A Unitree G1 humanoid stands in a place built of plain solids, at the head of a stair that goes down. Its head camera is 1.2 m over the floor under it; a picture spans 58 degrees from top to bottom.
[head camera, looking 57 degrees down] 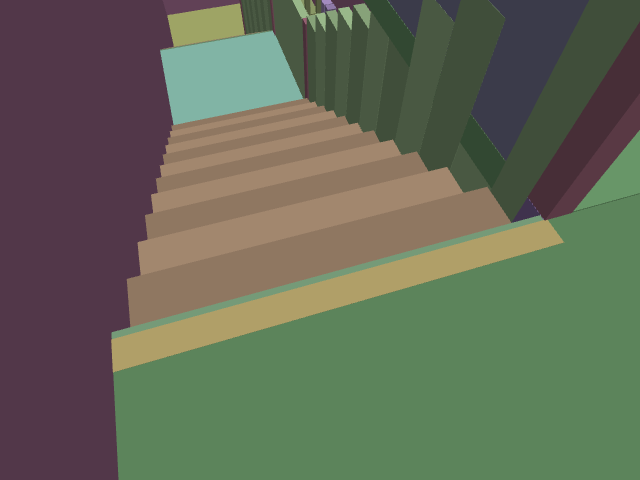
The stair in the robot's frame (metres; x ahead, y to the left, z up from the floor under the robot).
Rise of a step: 0.17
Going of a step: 0.28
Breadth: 1.44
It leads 17 degrees to the left of straight ahead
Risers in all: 12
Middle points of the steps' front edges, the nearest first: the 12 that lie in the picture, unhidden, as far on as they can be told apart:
0.67 -0.08 0.00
0.94 0.00 -0.17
1.20 0.08 -0.33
1.46 0.16 -0.50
1.73 0.25 -0.67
1.99 0.33 -0.83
2.25 0.41 -1.00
2.51 0.49 -1.17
2.78 0.57 -1.33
3.04 0.65 -1.50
3.30 0.73 -1.67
3.56 0.82 -1.84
